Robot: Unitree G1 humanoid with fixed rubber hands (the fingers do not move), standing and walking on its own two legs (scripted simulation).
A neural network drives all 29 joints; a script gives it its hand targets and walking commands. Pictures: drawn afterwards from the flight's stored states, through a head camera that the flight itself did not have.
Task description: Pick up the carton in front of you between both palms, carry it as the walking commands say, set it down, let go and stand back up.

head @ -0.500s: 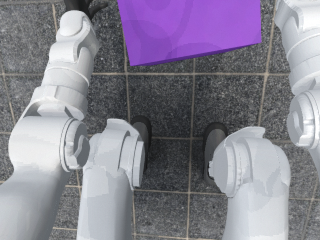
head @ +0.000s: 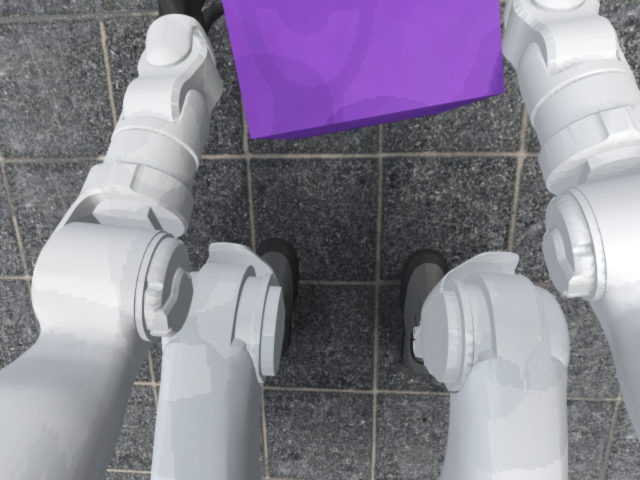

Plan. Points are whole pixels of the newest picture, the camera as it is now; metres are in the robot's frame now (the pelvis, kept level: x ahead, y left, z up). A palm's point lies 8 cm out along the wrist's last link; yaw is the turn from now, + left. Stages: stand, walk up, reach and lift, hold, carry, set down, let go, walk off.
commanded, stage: reach and lift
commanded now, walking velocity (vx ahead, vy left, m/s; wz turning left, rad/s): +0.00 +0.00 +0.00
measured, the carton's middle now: (354, 27) +0.54 -0.01 -0.25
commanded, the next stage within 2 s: none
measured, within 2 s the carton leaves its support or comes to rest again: leaves its support in 0.22 s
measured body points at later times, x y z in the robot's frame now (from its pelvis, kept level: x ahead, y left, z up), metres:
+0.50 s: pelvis +0.01 +0.00 +0.01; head +0.32 -0.04 +0.33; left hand +0.53 +0.14 -0.09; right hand +0.55 -0.16 -0.10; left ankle +0.13 +0.13 -0.34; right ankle +0.11 -0.12 -0.34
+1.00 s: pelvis +0.01 +0.01 +0.14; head +0.26 -0.02 +0.51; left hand +0.50 +0.14 +0.07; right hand +0.51 -0.17 +0.07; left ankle +0.13 +0.13 -0.34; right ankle +0.11 -0.12 -0.34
